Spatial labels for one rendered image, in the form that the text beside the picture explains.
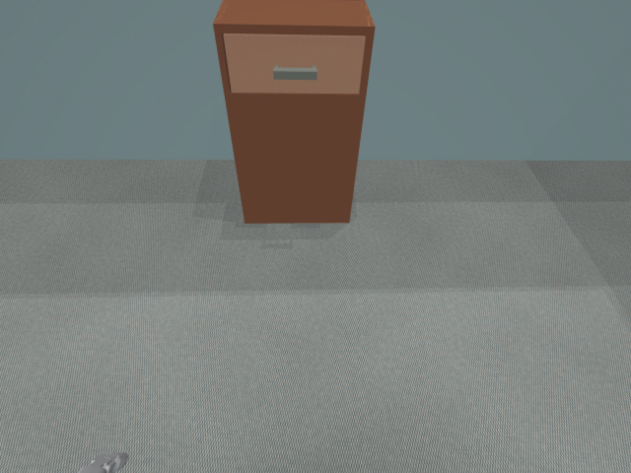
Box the handle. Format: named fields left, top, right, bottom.
left=273, top=65, right=317, bottom=80

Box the left robot hand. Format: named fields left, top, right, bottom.
left=77, top=452, right=128, bottom=473

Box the drawer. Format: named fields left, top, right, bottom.
left=223, top=34, right=366, bottom=94

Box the cabinet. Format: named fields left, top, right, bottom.
left=213, top=0, right=375, bottom=224

